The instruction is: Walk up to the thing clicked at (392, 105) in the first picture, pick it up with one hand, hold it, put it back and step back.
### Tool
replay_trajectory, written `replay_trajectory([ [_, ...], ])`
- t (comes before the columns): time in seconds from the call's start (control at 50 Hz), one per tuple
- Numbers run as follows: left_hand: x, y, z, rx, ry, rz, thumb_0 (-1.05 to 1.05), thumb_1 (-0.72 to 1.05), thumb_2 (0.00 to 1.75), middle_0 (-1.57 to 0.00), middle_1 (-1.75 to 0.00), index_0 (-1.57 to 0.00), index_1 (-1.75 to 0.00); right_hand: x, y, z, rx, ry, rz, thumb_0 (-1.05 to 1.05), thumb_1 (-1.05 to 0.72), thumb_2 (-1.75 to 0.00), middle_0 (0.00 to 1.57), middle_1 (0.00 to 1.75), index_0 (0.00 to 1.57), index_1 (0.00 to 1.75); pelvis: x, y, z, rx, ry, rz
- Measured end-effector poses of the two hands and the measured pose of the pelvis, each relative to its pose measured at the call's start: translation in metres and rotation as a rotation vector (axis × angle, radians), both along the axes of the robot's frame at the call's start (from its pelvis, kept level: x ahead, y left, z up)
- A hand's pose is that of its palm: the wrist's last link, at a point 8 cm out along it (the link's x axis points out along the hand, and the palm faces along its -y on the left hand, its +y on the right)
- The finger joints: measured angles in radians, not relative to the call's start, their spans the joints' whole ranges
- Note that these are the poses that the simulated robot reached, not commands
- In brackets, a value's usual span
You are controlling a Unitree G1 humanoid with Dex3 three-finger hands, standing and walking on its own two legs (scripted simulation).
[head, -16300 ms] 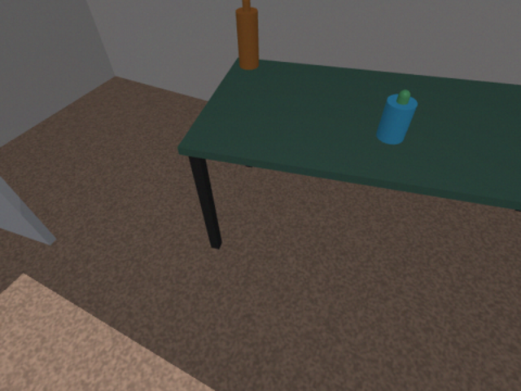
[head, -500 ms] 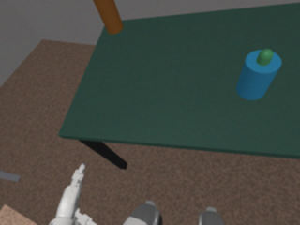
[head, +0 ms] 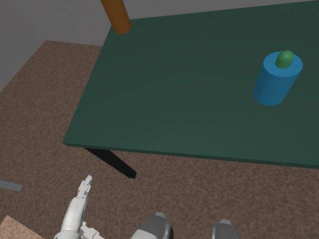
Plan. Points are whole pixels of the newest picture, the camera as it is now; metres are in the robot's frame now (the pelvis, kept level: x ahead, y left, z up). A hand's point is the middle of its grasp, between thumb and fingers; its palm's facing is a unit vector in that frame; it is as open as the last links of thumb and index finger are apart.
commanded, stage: go down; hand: right
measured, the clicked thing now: (276, 75) +0.56 -0.21 +0.00
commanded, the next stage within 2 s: approach in 0.10 s
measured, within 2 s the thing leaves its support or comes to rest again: neither
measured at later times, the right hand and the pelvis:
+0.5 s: hand out of the picture +0.46 -0.36 +0.07, palm faces +0.19 +0.98 +0.02, open 17.4 cm; pelvis +0.00 +0.00 -0.01, yaw +0 degrees
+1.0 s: hand (297, 88) +0.52 -0.25 +0.00, palm faces +0.19 +0.98 +0.03, open 17.4 cm; pelvis -0.01 +0.00 -0.04, yaw +2 degrees
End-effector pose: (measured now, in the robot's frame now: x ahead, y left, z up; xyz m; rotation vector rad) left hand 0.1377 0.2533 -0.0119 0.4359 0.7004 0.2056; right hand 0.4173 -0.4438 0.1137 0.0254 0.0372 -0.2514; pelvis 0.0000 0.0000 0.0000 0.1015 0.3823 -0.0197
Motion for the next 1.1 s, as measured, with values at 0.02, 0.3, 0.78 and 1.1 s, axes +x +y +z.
replay_trajectory([
  [0.02,0.000,0.000,-0.001,-0.002,0.007,0.003,-0.01,-0.54,0.05,-0.06,-0.04,-0.05,-0.05,0.000,0.000,0.000,0.001,0.001,-0.001,-0.02,0.53,-0.02,0.07,0.04,0.06,0.04,0.000,0.000,0.000,0.000,0.000,0.000],
  [0.3,0.007,-0.003,0.004,-0.017,-0.023,-0.012,-0.01,-0.55,0.05,-0.06,-0.04,-0.05,-0.05,-0.005,0.002,0.003,-0.010,0.017,-0.001,-0.02,0.53,-0.03,0.06,0.04,0.06,0.04,0.000,0.001,0.002,-0.005,-0.011,-0.002],
  [0.78,-0.011,0.012,0.000,0.120,-0.024,0.030,-0.01,-0.53,0.04,-0.07,-0.05,-0.06,-0.06,0.055,0.110,-0.142,0.044,0.037,0.077,-0.02,0.47,-0.03,0.07,0.04,0.06,0.03,-0.011,0.002,-0.038,0.012,0.096,0.027],
  [1.1,-0.007,0.006,0.006,0.037,-0.108,0.037,-0.01,-0.52,0.03,-0.07,-0.05,-0.07,-0.05,0.066,0.151,-0.113,0.000,0.033,0.048,-0.02,0.50,-0.03,0.06,0.04,0.05,0.04,-0.011,0.002,-0.038,0.009,0.073,0.030],
])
